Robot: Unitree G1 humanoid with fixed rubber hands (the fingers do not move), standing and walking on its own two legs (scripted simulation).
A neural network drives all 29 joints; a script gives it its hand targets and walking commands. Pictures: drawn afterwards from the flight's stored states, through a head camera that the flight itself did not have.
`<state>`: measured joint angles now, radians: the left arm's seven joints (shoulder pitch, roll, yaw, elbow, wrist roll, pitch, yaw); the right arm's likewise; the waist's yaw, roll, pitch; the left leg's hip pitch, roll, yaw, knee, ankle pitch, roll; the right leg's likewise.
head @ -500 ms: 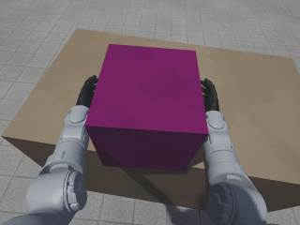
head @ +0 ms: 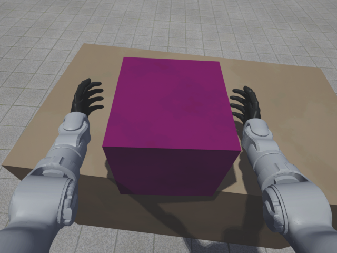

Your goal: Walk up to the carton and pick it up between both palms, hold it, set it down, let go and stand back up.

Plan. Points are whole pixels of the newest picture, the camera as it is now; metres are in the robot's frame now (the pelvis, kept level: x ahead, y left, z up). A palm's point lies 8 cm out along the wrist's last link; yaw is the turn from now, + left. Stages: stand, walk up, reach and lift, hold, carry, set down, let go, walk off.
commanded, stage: set down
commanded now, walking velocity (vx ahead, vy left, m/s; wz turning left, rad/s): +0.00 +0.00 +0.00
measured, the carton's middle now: (169, 128) +0.43 +0.01 +0.04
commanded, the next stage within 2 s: none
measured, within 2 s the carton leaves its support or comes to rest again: neither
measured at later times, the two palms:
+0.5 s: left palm (69, 84) +0.43 +0.21 +0.18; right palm (283, 88) +0.43 -0.22 +0.19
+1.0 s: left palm (57, 102) +0.40 +0.23 +0.16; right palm (277, 103) +0.41 -0.21 +0.17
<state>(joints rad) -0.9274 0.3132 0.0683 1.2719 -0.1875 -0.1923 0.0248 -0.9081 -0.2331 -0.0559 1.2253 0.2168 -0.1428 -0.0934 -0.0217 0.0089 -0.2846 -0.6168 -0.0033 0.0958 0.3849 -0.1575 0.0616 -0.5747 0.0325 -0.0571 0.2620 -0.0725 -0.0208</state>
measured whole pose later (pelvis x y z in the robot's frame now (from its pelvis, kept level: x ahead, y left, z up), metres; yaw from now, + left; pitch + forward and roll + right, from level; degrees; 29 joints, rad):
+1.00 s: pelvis -0.02 -0.02 +0.01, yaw +4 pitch +9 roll -1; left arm -0.85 0.46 0.02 0.92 -0.29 0.22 -0.07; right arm -0.87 -0.26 -0.10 0.88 0.26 0.29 -0.11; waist -0.08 -0.02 -0.17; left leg -0.38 -0.01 0.03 0.35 -0.13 0.04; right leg -0.33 0.03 -0.12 0.27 -0.10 -0.05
